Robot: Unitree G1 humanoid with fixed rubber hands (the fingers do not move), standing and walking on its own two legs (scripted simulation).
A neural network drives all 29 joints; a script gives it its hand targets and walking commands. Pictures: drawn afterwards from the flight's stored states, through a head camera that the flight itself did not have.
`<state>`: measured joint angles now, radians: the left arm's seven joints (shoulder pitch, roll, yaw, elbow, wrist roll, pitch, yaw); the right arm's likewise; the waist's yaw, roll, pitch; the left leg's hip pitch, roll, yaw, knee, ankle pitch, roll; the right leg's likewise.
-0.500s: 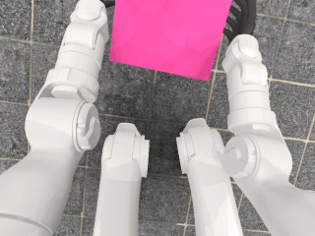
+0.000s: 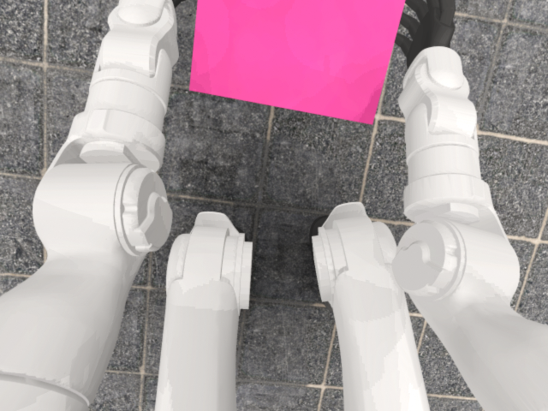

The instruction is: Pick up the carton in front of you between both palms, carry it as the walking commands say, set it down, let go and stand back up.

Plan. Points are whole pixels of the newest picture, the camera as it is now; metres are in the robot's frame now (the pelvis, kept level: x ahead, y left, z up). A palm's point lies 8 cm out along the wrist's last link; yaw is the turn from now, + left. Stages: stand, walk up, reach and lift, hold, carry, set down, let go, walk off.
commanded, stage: set down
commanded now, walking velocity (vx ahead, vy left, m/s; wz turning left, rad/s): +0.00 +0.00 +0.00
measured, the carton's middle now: (290, 31) +0.54 -0.02 -0.25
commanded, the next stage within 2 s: let go in 1.68 s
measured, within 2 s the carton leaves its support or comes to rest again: rests again in 0.02 s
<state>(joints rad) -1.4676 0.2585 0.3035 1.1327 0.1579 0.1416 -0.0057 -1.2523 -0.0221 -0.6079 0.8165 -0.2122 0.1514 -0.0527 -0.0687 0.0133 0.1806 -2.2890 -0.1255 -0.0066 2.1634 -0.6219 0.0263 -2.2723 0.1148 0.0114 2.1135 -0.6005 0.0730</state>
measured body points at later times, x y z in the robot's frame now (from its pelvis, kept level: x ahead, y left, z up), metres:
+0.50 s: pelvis +0.00 +0.00 -0.01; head +0.36 +0.02 +0.25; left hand +0.55 +0.14 -0.21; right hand +0.50 -0.18 -0.20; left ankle +0.09 +0.09 -0.35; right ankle +0.10 -0.12 -0.35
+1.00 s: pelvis -0.01 -0.01 +0.03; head +0.32 +0.01 +0.33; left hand +0.57 +0.17 -0.09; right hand +0.50 -0.21 -0.09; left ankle +0.08 +0.09 -0.35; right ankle +0.10 -0.12 -0.35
